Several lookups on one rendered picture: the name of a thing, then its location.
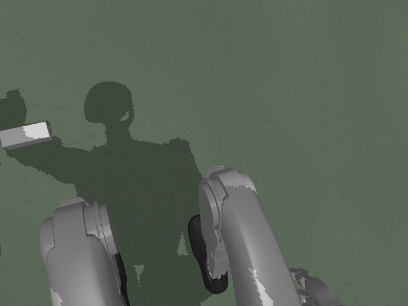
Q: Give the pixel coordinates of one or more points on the right robot hand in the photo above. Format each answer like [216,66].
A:
[317,292]

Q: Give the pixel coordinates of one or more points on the left robot foot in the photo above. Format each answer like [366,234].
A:
[123,279]

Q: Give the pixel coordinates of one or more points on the right robot foot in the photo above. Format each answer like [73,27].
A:
[215,286]

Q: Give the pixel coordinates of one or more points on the small box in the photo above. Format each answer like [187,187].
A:
[25,135]

